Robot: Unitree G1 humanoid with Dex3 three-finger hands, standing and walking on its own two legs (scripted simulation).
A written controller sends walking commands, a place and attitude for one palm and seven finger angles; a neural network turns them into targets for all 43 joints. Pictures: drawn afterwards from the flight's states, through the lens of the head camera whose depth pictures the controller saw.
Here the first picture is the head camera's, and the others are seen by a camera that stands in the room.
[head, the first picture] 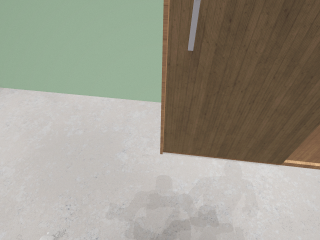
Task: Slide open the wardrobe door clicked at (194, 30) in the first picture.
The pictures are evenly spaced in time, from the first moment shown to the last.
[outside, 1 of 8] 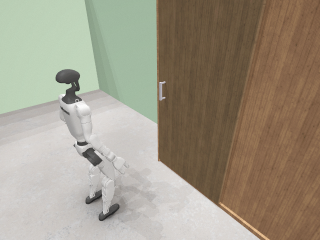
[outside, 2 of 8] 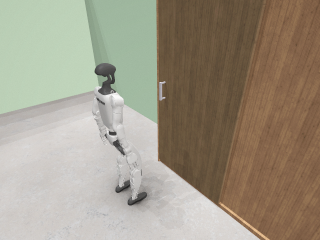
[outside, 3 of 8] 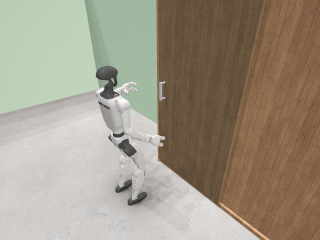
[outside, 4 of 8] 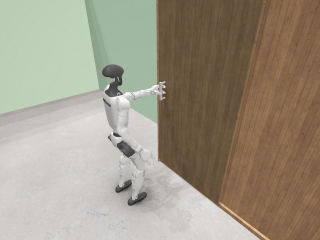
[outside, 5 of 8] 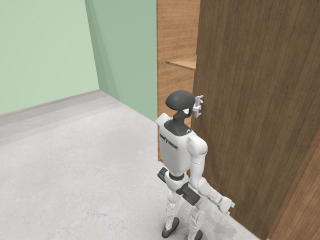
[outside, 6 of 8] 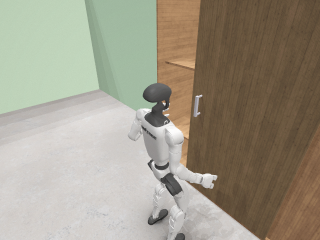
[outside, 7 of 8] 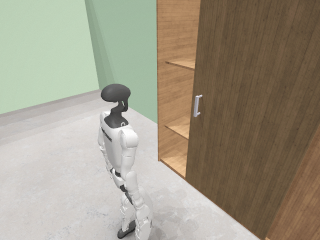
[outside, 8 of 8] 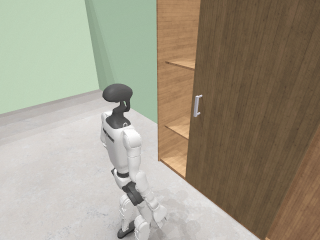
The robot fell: no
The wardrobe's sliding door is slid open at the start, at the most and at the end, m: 0.00 0.44 0.43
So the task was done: yes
